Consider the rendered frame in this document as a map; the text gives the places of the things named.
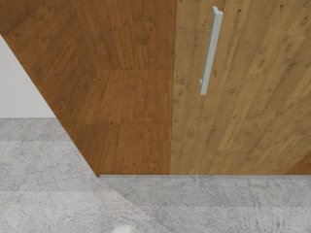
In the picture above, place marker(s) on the handle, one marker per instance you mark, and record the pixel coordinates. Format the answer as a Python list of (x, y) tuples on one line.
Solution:
[(213, 40)]

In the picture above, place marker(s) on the wardrobe door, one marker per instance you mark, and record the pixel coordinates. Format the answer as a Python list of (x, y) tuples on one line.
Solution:
[(304, 162), (255, 118)]

